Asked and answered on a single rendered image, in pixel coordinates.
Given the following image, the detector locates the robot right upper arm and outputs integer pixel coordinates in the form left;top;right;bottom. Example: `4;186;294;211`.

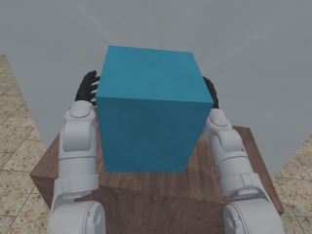
223;198;285;234

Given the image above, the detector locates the pedestal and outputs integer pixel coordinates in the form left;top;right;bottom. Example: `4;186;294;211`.
29;107;285;234

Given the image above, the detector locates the robot left hand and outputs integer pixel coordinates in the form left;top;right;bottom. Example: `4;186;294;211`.
75;70;100;106

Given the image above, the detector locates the robot left upper arm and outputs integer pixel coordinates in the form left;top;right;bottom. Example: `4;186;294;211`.
47;200;106;234

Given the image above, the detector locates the robot left forearm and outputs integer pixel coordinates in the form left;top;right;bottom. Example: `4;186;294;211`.
47;100;99;234

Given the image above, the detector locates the robot right forearm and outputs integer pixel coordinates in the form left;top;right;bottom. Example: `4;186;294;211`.
201;108;285;234

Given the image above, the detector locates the carton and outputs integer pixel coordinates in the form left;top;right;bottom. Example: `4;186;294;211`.
95;45;214;173

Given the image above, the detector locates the robot right hand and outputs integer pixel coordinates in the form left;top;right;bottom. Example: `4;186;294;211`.
203;76;219;109

